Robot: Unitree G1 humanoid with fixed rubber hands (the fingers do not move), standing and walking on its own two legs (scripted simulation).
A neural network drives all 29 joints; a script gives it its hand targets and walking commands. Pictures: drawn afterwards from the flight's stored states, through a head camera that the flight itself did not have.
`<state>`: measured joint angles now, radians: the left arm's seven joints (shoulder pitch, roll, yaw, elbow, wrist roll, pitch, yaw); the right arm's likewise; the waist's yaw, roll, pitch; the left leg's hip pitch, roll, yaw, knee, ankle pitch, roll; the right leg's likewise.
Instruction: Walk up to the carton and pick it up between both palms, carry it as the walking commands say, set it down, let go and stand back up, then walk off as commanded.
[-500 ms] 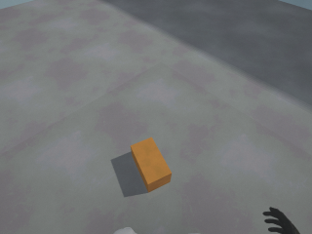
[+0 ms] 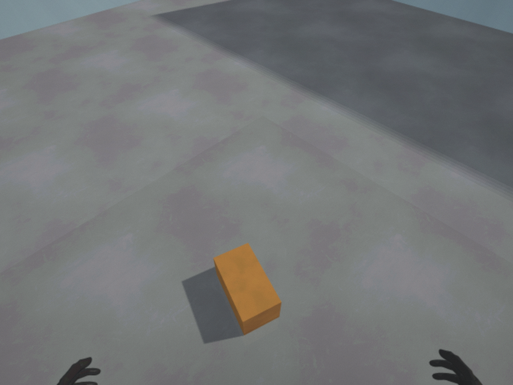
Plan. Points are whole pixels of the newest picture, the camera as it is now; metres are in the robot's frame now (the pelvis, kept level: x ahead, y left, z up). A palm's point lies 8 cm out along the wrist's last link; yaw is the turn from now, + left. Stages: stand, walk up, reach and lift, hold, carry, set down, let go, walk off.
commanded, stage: walk up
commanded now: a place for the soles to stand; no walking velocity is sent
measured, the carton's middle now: (246, 287) +0.58 +0.05 -0.70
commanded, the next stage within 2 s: none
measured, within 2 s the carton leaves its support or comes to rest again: neither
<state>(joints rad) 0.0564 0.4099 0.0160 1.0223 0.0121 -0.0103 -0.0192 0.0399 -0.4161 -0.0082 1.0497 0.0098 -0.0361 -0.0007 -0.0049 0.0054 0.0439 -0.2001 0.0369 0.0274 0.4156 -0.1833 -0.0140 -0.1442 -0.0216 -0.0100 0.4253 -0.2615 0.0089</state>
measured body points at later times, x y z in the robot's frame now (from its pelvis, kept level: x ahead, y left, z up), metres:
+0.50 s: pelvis +0.06 -0.11 -0.02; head +0.08 -0.09 +0.43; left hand +0.07 +0.24 -0.12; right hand +0.21 -0.46 -0.08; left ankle +0.10 +0.00 -0.72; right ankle +0.09 -0.22 -0.74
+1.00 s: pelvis +0.14 -0.16 -0.04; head +0.18 -0.15 +0.41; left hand +0.12 +0.21 -0.11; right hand +0.39 -0.43 -0.13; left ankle +0.11 -0.03 -0.75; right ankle +0.21 -0.27 -0.74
